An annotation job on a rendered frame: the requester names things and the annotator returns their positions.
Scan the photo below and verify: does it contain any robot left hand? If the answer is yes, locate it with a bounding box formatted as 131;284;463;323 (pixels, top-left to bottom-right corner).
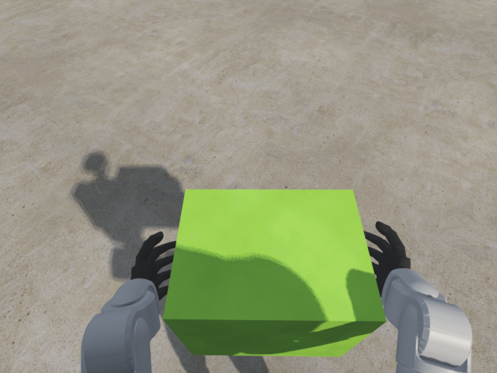
131;232;176;301

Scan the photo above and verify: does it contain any left robot forearm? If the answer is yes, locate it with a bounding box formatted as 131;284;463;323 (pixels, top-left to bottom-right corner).
81;278;161;373

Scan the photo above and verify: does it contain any carton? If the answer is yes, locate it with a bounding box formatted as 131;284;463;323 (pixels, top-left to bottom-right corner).
163;190;387;357

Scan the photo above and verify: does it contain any robot right hand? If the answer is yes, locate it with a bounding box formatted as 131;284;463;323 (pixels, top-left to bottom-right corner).
363;221;411;297

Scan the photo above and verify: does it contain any right robot forearm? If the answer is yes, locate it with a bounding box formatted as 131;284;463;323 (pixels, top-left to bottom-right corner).
381;268;472;373

